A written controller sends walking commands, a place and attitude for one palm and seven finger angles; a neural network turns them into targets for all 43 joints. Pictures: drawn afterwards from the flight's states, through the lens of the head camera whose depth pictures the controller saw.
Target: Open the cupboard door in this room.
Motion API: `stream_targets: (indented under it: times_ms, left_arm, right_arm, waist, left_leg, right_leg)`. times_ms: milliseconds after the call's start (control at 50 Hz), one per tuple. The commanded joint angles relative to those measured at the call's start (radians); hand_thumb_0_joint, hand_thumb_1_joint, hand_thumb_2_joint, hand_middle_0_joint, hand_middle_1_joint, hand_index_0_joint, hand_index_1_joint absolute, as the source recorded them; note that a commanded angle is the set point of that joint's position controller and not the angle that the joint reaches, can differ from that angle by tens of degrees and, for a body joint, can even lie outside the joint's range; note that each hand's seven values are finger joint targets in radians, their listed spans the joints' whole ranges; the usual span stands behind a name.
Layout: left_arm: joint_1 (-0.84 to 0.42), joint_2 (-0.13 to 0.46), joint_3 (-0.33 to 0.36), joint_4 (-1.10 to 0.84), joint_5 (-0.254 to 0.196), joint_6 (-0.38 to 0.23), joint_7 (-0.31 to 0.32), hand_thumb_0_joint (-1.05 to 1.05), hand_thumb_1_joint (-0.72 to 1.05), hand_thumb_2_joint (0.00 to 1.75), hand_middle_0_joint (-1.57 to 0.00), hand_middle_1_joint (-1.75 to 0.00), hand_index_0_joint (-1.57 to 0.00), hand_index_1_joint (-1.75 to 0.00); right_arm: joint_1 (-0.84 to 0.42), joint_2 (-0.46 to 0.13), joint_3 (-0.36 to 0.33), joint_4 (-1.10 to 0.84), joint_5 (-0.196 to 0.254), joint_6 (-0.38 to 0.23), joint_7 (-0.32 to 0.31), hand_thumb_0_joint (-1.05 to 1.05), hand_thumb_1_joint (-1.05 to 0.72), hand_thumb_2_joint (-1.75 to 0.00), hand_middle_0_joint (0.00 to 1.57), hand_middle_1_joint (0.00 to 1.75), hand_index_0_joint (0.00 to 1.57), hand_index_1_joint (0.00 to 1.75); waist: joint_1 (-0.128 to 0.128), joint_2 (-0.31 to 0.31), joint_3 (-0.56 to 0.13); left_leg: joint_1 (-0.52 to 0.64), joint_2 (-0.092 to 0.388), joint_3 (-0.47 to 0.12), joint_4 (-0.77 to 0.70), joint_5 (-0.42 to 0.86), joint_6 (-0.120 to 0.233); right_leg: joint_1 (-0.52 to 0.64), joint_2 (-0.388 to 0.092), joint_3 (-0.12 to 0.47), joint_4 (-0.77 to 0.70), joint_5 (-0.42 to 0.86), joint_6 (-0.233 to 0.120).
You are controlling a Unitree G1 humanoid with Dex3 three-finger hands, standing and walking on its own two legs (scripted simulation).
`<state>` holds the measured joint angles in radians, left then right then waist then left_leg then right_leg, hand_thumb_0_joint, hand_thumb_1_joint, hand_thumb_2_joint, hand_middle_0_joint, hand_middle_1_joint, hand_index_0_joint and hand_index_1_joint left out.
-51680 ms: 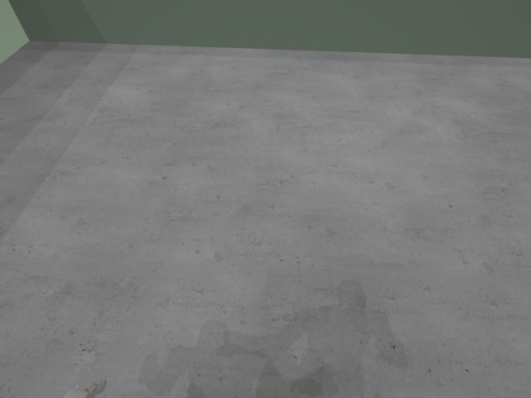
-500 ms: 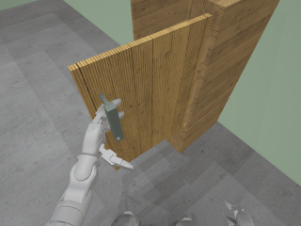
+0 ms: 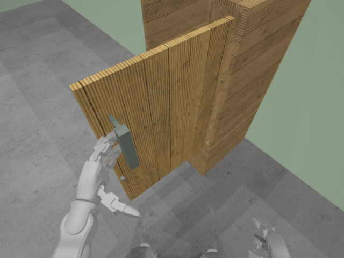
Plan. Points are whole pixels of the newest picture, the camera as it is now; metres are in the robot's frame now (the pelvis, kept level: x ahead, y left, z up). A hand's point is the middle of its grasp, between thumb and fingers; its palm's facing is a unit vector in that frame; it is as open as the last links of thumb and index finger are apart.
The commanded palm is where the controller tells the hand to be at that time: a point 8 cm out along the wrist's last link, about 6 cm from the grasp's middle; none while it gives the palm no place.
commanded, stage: slide the hand sideways off the handle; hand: left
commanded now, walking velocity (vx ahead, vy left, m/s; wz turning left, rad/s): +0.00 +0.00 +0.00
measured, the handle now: (123, 143) +0.36 +0.14 +0.06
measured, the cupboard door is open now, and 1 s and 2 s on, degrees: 87 86 86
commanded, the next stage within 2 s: draw the hand back to the body in 0.52 s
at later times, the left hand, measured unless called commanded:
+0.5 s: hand (93, 192) +0.25 +0.18 +0.05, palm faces -0.01 -1.00 -0.05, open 16.1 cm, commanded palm +0.22 +0.24 +0.06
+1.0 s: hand (65, 196) +0.22 +0.21 +0.10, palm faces -0.02 -1.00 -0.05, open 16.3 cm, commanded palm +0.19 +0.26 +0.12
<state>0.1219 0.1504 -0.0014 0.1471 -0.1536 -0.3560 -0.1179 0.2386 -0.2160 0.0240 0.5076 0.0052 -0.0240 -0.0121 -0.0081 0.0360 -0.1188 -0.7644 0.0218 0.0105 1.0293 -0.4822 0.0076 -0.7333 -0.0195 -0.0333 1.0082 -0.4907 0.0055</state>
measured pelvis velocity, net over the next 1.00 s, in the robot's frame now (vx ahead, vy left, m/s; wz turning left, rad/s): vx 0.00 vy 0.00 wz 0.02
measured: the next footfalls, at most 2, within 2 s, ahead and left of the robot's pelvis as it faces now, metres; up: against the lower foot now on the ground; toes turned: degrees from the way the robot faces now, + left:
none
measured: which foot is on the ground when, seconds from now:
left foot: down 0.00-1.00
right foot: down 0.00-1.00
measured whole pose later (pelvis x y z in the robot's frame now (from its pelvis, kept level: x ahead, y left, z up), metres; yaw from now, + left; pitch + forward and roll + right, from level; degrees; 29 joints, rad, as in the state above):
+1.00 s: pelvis +0.00 +0.00 +0.01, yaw +1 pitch +9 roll -2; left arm 0.38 0.28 0.23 -0.11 -0.34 -0.21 -0.33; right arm 0.28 -0.24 0.05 0.48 0.04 -0.14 -0.07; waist 0.01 0.06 -0.13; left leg -0.67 0.03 -0.02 0.97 -0.47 0.01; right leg -0.61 -0.01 -0.06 0.91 -0.46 0.01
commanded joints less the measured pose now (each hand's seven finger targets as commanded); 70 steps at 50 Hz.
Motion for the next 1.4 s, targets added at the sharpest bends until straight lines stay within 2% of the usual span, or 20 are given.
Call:
stream_targets:
  times_ms: [0,240,420,460,500,580,600,660,720,840,960,1000,1100,1120,1140,1160,1180,1200,1260,1380]
  left_arm:
    - [-0.097,0.109,0.102,-0.250,-0.038,-0.065,-0.013,0.00,-0.50,0.30,-0.15,-0.30,-0.15,-0.30]
    - [0.020,0.198,0.233,-0.243,-0.126,-0.053,-0.128,0.00,-0.50,0.30,-0.15,-0.30,-0.15,-0.30]
    - [0.024,0.289,0.353,-0.228,-0.184,-0.066,-0.209,0.00,-0.50,0.30,-0.15,-0.30,-0.15,-0.30]
    - [0.071,0.287,0.354,-0.226,-0.195,-0.066,-0.232,0.00,-0.50,0.30,-0.15,-0.30,-0.15,-0.30]
    - [0.000,0.251,0.285,-0.252,-0.201,-0.070,-0.260,0.00,-0.50,0.30,-0.15,-0.30,-0.15,-0.30]
    - [-0.025,0.260,0.274,-0.239,-0.205,-0.065,-0.291,0.00,-0.50,0.30,-0.15,-0.30,-0.15,-0.30]
    - [-0.020,0.253,0.266,-0.236,-0.212,-0.058,-0.293,0.00,-0.50,0.30,-0.15,-0.30,-0.15,-0.30]
    - [0.024,0.328,0.349,-0.325,-0.215,-0.035,-0.270,0.00,-0.50,0.30,-0.15,-0.30,-0.15,-0.30]
    - [0.094,0.328,0.370,-0.376,-0.212,-0.001,-0.234,0.00,-0.50,0.30,-0.15,-0.30,-0.15,-0.30]
    - [0.175,0.264,0.302,-0.418,-0.198,0.069,-0.204,0.00,-0.50,0.30,-0.15,-0.30,-0.15,-0.30]
    - [0.168,0.280,0.310,-0.506,-0.203,0.102,-0.209,0.00,-0.50,0.30,-0.15,-0.30,-0.15,-0.30]
    - [0.158,0.304,0.332,-0.522,-0.203,0.112,-0.204,0.00,-0.50,0.30,-0.15,-0.30,-0.15,-0.30]
    - [0.216,0.319,0.372,-0.537,-0.214,0.153,-0.215,0.00,-0.32,0.37,-0.16,-0.30,-0.16,-0.30]
    - [0.167,0.449,0.401,-0.632,-0.041,0.176,-0.035,0.00,-0.29,0.39,-0.16,-0.30,-0.16,-0.30]
    - [0.270,0.329,0.341,-0.604,-0.026,0.212,0.046,0.00,-0.26,0.40,-0.16,-0.30,-0.16,-0.30]
    - [0.312,0.281,0.291,-0.615,0.008,0.238,0.101,0.00,-0.22,0.42,-0.16,-0.30,-0.16,-0.30]
    - [0.321,0.292,0.293,-0.642,0.032,0.252,0.145,0.00,-0.18,0.43,-0.16,-0.30,-0.16,-0.30]
    - [0.322,0.305,0.294,-0.659,0.051,0.261,0.177,0.00,-0.15,0.45,-0.16,-0.30,-0.16,-0.30]
    - [0.271,0.319,0.290,-0.684,0.088,0.276,0.234,0.00,-0.05,0.50,-0.17,-0.30,-0.17,-0.30]
    - [0.245,0.321,0.307,-0.678,0.114,0.280,0.266,0.00,0.17,0.58,-0.17,-0.30,-0.17,-0.30]
  right_arm:
    - [-0.041,-0.129,-0.059,-0.150,0.005,-0.064,-0.018,0.00,-0.90,-0.90,0.20,0.30,0.20,0.30]
    - [-0.046,-0.136,-0.058,-0.158,0.012,-0.087,-0.045,0.00,-0.90,-0.90,0.20,0.30,0.20,0.30]
    - [-0.045,-0.146,-0.059,-0.157,0.017,-0.102,-0.060,0.00,-0.90,-0.90,0.20,0.30,0.20,0.30]
    - [-0.041,-0.146,-0.059,-0.158,0.021,-0.109,-0.060,0.00,-0.90,-0.90,0.20,0.30,0.20,0.30]
    - [-0.039,-0.153,-0.056,-0.157,0.020,-0.126,-0.063,0.00,-0.90,-0.90,0.20,0.30,0.20,0.30]
    - [-0.031,-0.166,-0.059,-0.143,0.023,-0.155,-0.070,0.00,-0.90,-0.90,0.20,0.30,0.20,0.30]
    - [-0.031,-0.165,-0.056,-0.145,0.021,-0.162,-0.070,0.00,-0.90,-0.90,0.20,0.30,0.20,0.30]
    - [-0.033,-0.162,-0.059,-0.164,0.028,-0.169,-0.073,0.00,-0.90,-0.90,0.20,0.30,0.20,0.30]
    - [-0.038,-0.147,-0.053,-0.174,0.033,-0.168,-0.072,0.00,-0.90,-0.90,0.20,0.30,0.20,0.30]
    - [-0.041,-0.144,-0.041,-0.194,0.039,-0.168,-0.069,0.00,-0.90,-0.90,0.20,0.30,0.20,0.30]
    - [-0.044,-0.148,-0.029,-0.201,0.041,-0.191,-0.073,0.00,-0.90,-0.90,0.20,0.30,0.20,0.30]
    - [-0.047,-0.152,-0.027,-0.194,0.038,-0.199,-0.076,0.00,-0.90,-0.90,0.20,0.30,0.20,0.30]
    - [-0.060,-0.146,-0.024,-0.179,0.043,-0.217,-0.079,0.00,-0.90,-0.90,0.20,0.30,0.20,0.30]
    - [-0.082,-0.136,-0.026,-0.175,0.024,-0.198,-0.101,0.00,-0.90,-0.90,0.20,0.30,0.20,0.30]
    - [-0.071,-0.113,-0.016,-0.173,0.018,-0.190,-0.107,0.00,-0.90,-0.90,0.20,0.30,0.20,0.30]
    - [-0.066,-0.109,-0.012,-0.159,0.020,-0.179,-0.105,0.00,-0.90,-0.90,0.20,0.30,0.20,0.30]
    - [-0.069,-0.112,-0.011,-0.153,0.019,-0.167,-0.105,0.00,-0.90,-0.90,0.20,0.30,0.20,0.30]
    - [-0.079,-0.118,-0.013,-0.147,0.015,-0.163,-0.107,0.00,-0.90,-0.90,0.20,0.30,0.20,0.30]
    - [-0.090,-0.120,-0.011,-0.125,0.009,-0.155,-0.115,0.00,-0.90,-0.90,0.20,0.30,0.20,0.30]
    - [-0.124,-0.118,-0.008,-0.084,0.001,-0.158,-0.117,0.00,-0.90,-0.90,0.20,0.30,0.20,0.30]
  waist:
    - [-0.005,-0.063,-0.243]
    - [0.016,-0.045,-0.245]
    - [0.013,-0.047,-0.235]
    - [0.017,-0.022,-0.234]
    - [-0.018,-0.042,-0.223]
    - [-0.020,-0.013,-0.217]
    - [-0.021,-0.027,-0.203]
    - [0.018,0.004,-0.281]
    - [0.031,0.013,-0.278]
    - [0.010,0.015,-0.156]
    - [0.009,0.046,-0.128]
    - [0.010,0.021,-0.125]
    - [0.028,0.027,-0.113]
    - [0.080,0.033,-0.107]
    - [0.050,0.038,-0.047]
    - [0.046,0.059,-0.018]
    - [0.046,0.065,-0.014]
    - [0.047,0.015,-0.028]
    - [0.035,0.022,-0.010]
    - [0.048,0.022,0.032]
  left_leg:
    - [0.142,-0.026,-0.033,-0.133,0.263,0.003]
    - [0.085,-0.042,-0.017,-0.096,0.253,0.004]
    - [0.029,-0.039,-0.015,-0.062,0.236,0.002]
    - [0.035,-0.040,-0.014,-0.065,0.246,0.001]
    - [0.035,-0.036,-0.021,-0.048,0.235,0.009]
    - [0.044,-0.034,-0.031,-0.048,0.209,0.008]
    - [0.030,-0.033,-0.033,-0.044,0.205,0.010]
    - [0.096,-0.034,-0.032,-0.089,0.234,0.009]
    - [0.138,-0.035,-0.035,-0.133,0.258,0.007]
    - [0.177,-0.028,-0.048,-0.203,0.208,0.003]
    - [0.240,-0.024,-0.060,-0.247,0.208,0.001]
    - [0.248,-0.022,-0.064,-0.256,0.213,0.003]
    - [0.290,-0.023,-0.060,-0.282,0.271,0.002]
    - [0.302,-0.021,-0.037,-0.336,0.252,0.008]
    - [0.316,-0.020,-0.033,-0.367,0.211,0.002]
    - [0.332,-0.016,-0.035,-0.385,0.207,0.002]
    - [0.352,-0.012,-0.040,-0.403,0.216,0.003]
    - [0.370,-0.011,-0.037,-0.416,0.234,0.008]
    - [0.441,-0.009,-0.029,-0.462,0.255,0.012]
    - [0.544,-0.005,-0.029,-0.562,0.334,0.011]
  right_leg:
    - [0.138,0.044,-0.023,-0.115,0.315,-0.031]
    - [0.186,0.032,0.019,-0.130,0.341,-0.020]
    - [0.198,0.022,0.069,-0.143,0.327,-0.008]
    - [0.200,0.022,0.067,-0.140,0.349,-0.008]
    - [0.159,0.025,0.069,-0.141,0.325,-0.003]
    - [0.103,0.033,0.050,-0.133,0.246,-0.013]
    - [0.104,0.034,0.054,-0.138,0.230,-0.015]
    - [0.166,0.038,0.037,-0.146,0.249,-0.020]
    - [0.198,0.047,0.008,-0.155,0.276,-0.022]
    - [0.176,0.055,-0.034,-0.202,0.226,-0.019]
    - [0.196,0.058,-0.046,-0.236,0.223,-0.022]
    - [0.219,0.060,-0.047,-0.248,0.224,-0.023]
    - [0.275,0.058,-0.048,-0.279,0.291,-0.024]
    - [0.302,0.032,0.012,-0.353,0.264,-0.034]
    - [0.294,0.023,-0.001,-0.378,0.227,-0.030]
    - [0.309,0.020,-0.011,-0.387,0.222,-0.029]
    - [0.325,0.019,-0.016,-0.399,0.224,-0.030]
    - [0.360,0.021,-0.015,-0.422,0.238,-0.029]
    - [0.399,0.015,-0.016,-0.465,0.259,-0.024]
    - [0.496,0.014,-0.023,-0.541,0.310,-0.023]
